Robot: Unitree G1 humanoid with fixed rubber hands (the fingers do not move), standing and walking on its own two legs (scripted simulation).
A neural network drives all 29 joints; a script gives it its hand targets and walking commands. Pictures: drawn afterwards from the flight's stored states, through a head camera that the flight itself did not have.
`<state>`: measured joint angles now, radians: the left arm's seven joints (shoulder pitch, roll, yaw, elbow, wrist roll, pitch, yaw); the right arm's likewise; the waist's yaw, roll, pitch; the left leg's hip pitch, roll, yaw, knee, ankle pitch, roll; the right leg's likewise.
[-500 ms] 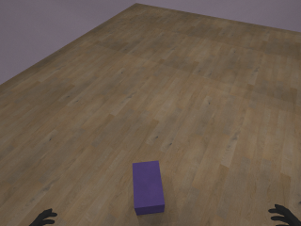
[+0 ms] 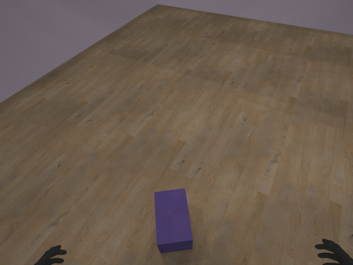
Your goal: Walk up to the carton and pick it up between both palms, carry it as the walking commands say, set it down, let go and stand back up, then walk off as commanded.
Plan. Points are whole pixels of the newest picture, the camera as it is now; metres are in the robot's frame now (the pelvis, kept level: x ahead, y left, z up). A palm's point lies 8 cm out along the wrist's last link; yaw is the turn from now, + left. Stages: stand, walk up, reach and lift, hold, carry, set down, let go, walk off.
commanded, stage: walk up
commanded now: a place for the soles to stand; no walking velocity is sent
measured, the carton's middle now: (173, 220) +0.45 +0.07 -0.67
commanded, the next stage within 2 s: reach and lift in 1.64 s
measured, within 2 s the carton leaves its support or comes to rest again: neither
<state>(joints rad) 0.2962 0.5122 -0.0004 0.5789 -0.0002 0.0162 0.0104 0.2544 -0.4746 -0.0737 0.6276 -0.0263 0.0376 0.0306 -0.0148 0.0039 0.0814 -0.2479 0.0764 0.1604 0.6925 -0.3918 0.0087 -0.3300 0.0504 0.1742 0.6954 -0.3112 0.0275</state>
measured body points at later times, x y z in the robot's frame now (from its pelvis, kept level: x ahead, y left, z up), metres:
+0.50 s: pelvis +0.00 +0.01 +0.00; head +0.01 +0.01 +0.45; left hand +0.14 +0.34 -0.06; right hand +0.11 -0.33 -0.07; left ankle +0.00 +0.12 -0.72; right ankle +0.05 -0.14 -0.72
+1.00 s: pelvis +0.00 +0.01 +0.00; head +0.01 +0.01 +0.45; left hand +0.14 +0.34 -0.07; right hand +0.11 -0.34 -0.07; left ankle +0.00 +0.12 -0.72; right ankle +0.04 -0.14 -0.72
